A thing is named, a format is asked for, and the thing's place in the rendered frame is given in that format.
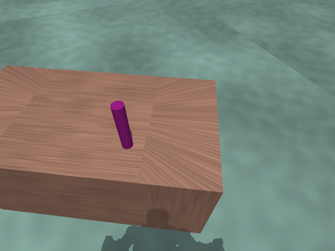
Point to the can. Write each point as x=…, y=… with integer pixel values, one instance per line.
x=122, y=125

